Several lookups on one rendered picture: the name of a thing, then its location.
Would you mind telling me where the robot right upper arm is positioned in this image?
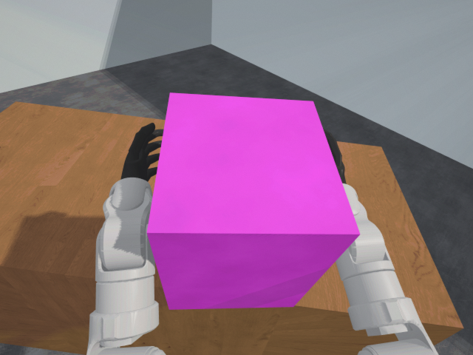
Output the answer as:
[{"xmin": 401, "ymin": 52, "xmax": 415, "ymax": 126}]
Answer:
[{"xmin": 358, "ymin": 339, "xmax": 435, "ymax": 355}]

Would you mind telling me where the right robot hand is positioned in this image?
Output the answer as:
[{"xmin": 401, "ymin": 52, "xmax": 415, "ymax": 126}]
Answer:
[{"xmin": 323, "ymin": 129, "xmax": 346, "ymax": 184}]

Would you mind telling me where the pedestal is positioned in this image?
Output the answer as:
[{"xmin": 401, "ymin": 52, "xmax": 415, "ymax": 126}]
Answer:
[{"xmin": 0, "ymin": 101, "xmax": 464, "ymax": 355}]

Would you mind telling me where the robot left forearm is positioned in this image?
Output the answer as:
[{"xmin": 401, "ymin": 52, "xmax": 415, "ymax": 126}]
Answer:
[{"xmin": 86, "ymin": 177, "xmax": 159, "ymax": 355}]

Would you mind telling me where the left robot hand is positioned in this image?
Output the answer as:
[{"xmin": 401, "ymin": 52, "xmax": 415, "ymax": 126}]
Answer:
[{"xmin": 121, "ymin": 123, "xmax": 164, "ymax": 181}]

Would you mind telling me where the carton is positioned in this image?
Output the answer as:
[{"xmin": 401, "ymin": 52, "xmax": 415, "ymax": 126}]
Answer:
[{"xmin": 147, "ymin": 92, "xmax": 360, "ymax": 310}]

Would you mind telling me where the robot right forearm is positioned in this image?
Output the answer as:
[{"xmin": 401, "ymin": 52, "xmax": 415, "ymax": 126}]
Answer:
[{"xmin": 336, "ymin": 183, "xmax": 438, "ymax": 355}]

